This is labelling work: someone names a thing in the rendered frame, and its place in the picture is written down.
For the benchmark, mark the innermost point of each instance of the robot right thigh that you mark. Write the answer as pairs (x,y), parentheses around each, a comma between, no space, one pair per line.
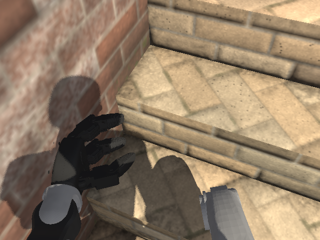
(223,215)

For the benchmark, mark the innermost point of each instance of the left robot hand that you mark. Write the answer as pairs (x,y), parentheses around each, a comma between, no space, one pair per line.
(71,164)

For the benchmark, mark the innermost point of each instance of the left robot forearm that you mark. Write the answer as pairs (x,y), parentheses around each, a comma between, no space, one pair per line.
(57,217)

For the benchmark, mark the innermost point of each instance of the right robot shin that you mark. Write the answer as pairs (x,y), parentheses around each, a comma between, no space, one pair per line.
(235,191)

